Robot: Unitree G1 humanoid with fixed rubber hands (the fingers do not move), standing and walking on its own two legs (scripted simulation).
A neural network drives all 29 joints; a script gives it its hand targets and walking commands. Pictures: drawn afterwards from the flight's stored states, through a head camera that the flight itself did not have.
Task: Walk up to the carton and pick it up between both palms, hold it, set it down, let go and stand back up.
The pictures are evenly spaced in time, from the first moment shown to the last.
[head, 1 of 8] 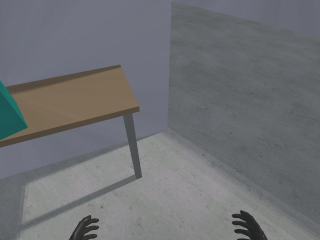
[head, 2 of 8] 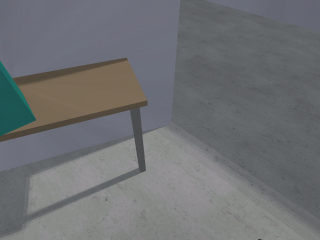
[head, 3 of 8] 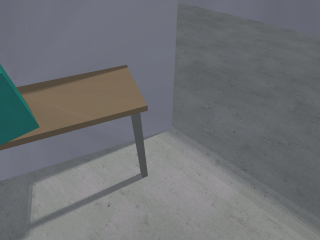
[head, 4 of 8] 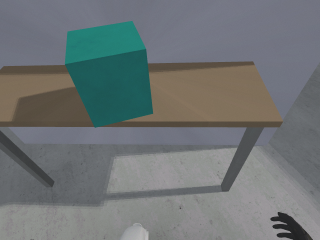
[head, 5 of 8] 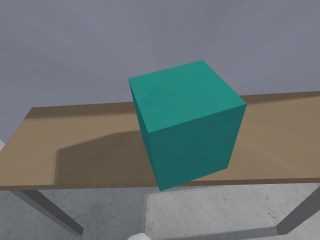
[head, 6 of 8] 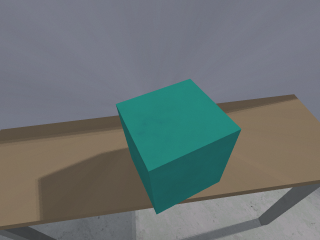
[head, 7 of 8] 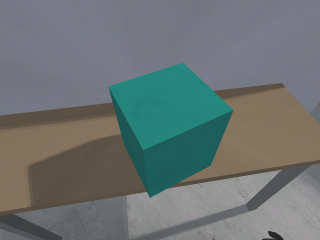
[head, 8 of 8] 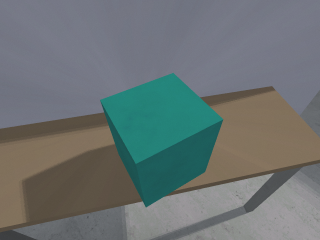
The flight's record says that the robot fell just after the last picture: no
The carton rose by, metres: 0.00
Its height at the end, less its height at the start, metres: +0.00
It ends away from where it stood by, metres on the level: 0.00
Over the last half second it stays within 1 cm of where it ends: yes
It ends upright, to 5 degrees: yes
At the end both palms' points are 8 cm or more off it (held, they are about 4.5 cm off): yes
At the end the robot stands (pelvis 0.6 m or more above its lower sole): yes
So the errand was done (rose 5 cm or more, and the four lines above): no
